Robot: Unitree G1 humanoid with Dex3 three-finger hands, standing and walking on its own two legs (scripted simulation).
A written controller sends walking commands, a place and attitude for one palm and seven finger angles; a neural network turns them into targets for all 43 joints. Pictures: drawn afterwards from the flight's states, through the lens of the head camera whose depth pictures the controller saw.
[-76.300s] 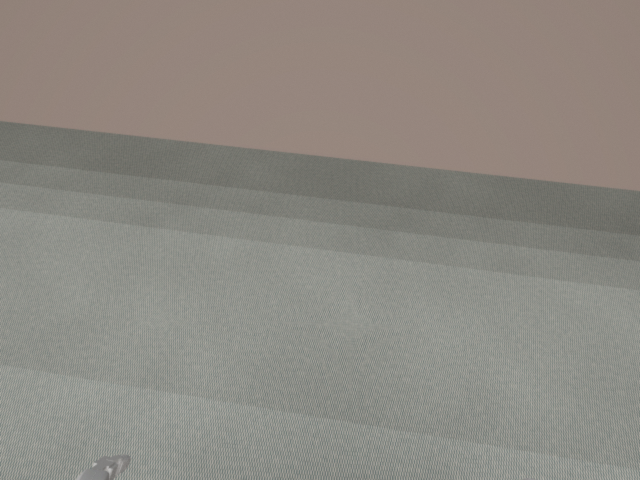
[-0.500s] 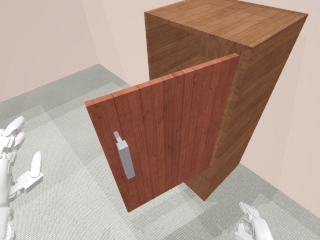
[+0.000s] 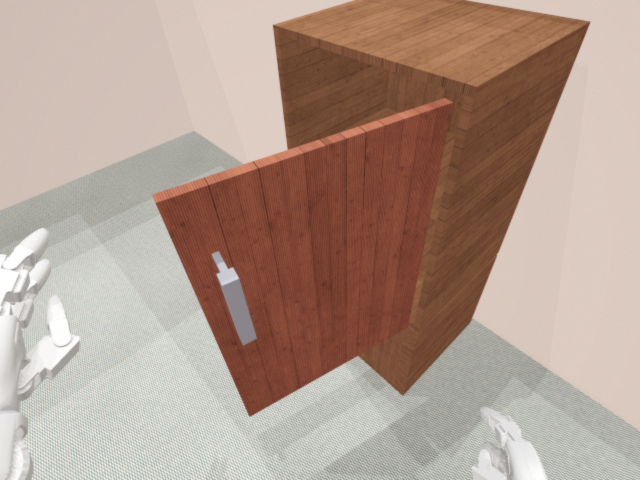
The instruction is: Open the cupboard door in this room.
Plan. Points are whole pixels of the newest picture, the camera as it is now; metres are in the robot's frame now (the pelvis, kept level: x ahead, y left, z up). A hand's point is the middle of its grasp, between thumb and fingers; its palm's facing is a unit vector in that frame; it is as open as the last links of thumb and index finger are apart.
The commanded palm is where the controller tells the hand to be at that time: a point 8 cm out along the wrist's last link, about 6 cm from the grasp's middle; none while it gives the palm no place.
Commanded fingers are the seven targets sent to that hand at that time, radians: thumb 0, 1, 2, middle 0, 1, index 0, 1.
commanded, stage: step back with the hand held close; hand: left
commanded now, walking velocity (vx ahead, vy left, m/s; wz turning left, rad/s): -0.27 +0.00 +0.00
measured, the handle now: (233, 298) +0.33 +0.17 +0.05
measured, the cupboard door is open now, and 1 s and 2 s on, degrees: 77 77 77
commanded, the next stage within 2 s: stop stepping back and stand still in 1.28 s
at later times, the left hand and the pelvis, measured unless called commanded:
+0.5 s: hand (21, 376) +0.15 +0.29 +0.16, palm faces +0.41 -0.76 -0.51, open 7.4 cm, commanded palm +0.10 +0.33 +0.17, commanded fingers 0.00 0.90 0.90 -0.20 -0.30 -0.20 -0.30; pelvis -0.05 +0.04 -0.02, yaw -2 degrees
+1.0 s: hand (1, 418) +0.12 +0.29 +0.16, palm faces +0.41 -0.77 -0.48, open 7.4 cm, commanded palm +0.05 +0.32 +0.17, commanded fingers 0.00 0.90 0.90 -0.20 -0.30 -0.20 -0.30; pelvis -0.11 +0.02 -0.01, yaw -2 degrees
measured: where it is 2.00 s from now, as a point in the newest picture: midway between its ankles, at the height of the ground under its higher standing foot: outside the picture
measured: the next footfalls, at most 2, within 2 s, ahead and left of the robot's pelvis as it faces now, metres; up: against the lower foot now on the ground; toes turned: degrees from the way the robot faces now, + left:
right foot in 0.98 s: -0.17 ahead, -0.09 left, +0.00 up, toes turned -2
left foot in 1.50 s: -0.28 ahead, +0.11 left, +0.00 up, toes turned +7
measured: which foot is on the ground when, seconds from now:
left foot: down 0.00-1.00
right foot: down 0.00-0.74, up 0.76-0.96, down 0.98-1.00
